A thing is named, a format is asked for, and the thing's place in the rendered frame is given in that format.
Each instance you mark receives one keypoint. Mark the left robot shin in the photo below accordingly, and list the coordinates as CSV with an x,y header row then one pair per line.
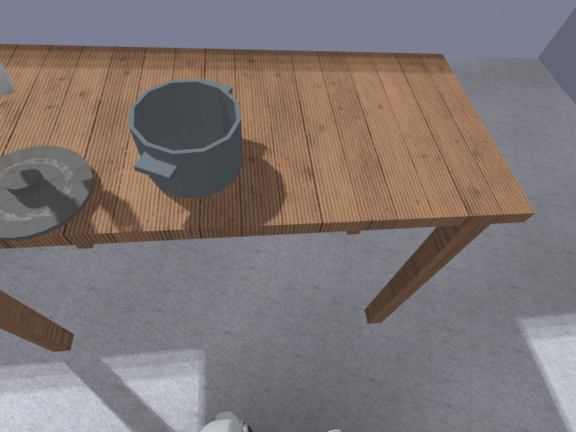
x,y
225,415

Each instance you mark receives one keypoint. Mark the knob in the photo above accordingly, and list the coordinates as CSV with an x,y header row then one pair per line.
x,y
23,180

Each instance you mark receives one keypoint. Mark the table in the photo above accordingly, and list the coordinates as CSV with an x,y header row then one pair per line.
x,y
331,141

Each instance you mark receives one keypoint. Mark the pot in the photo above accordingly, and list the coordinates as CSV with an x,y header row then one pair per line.
x,y
188,135

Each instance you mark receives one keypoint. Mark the lid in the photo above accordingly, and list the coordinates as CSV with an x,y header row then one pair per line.
x,y
68,185

